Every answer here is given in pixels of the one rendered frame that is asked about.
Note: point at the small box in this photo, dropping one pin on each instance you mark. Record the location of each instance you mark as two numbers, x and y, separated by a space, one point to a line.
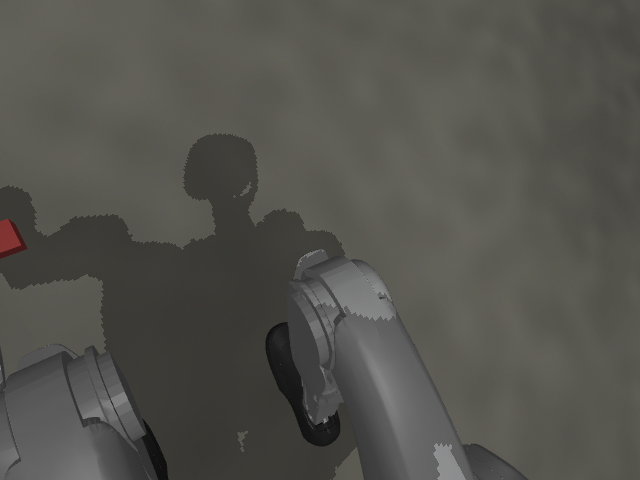
11 241

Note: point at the right robot foot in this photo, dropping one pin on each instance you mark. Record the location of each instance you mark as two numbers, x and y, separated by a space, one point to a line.
288 380

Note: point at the left robot foot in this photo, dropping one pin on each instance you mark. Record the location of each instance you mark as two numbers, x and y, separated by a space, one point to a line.
155 454

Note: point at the right robot hand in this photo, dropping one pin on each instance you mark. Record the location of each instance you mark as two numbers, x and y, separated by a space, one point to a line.
488 466

